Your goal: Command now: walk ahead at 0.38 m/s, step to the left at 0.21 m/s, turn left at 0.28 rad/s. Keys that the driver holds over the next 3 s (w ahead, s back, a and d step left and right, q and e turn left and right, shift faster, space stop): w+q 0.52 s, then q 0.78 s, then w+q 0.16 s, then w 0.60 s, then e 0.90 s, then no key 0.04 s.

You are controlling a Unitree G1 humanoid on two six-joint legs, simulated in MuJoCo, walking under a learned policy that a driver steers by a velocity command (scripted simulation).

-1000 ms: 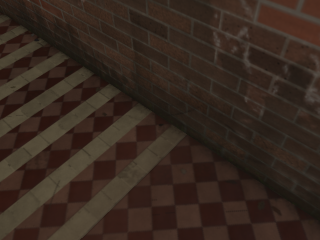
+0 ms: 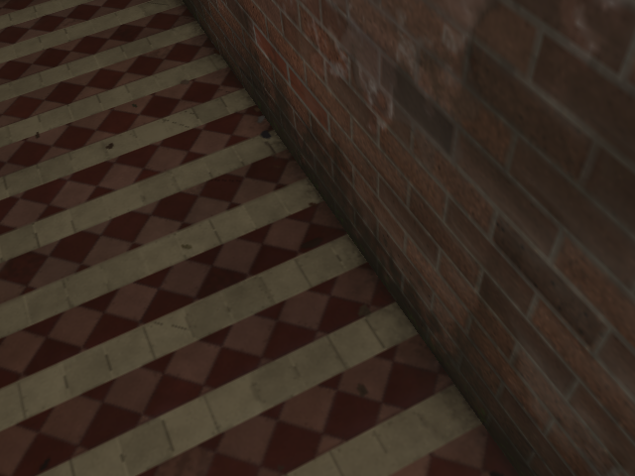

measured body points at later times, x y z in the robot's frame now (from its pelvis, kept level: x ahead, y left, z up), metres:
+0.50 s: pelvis +0.26 +0.16 -0.02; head +0.31 +0.18 +0.43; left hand +0.34 +0.45 -0.14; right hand +0.37 -0.11 -0.14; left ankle +0.29 +0.21 -0.75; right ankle +0.29 +0.01 -0.67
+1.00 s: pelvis +0.46 +0.22 -0.02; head +0.50 +0.24 +0.43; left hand +0.45 +0.54 -0.13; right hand +0.61 -0.04 -0.15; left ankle +0.30 +0.22 -0.68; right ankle +0.58 +0.18 -0.75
